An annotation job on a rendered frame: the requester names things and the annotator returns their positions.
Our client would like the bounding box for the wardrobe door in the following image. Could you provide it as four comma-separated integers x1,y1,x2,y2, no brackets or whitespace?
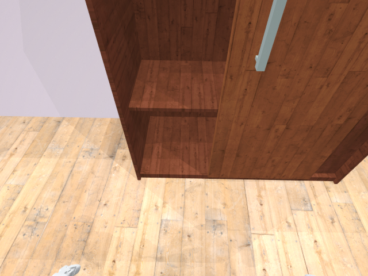
208,0,368,179
315,111,368,173

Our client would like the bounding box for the robot left hand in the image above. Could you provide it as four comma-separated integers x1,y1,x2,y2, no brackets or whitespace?
53,264,81,276

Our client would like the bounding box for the handle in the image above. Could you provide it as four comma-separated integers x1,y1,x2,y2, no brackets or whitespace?
255,0,287,71

